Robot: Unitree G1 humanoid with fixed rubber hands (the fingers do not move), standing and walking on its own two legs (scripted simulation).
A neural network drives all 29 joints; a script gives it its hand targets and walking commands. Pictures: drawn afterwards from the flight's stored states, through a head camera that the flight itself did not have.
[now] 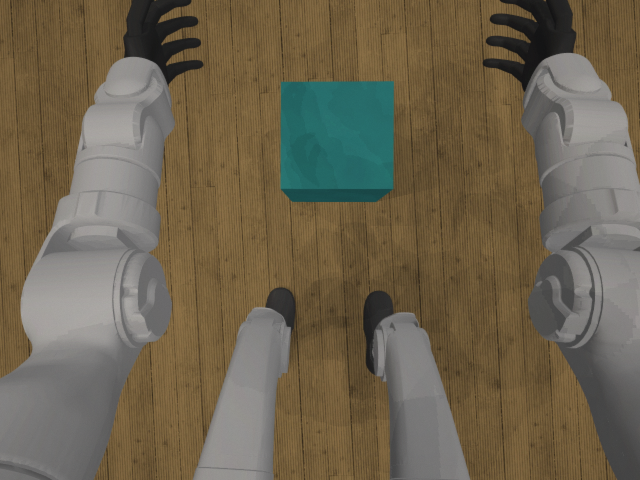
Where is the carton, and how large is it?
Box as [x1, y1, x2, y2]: [281, 81, 393, 201]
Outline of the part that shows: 393,81 281,82 281,189 292,201 376,201 392,189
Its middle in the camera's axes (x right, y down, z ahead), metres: +0.04 -0.19 +0.84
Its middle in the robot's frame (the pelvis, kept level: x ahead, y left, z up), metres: +0.55 +0.00 -0.53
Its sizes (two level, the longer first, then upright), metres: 0.210 0.200 0.250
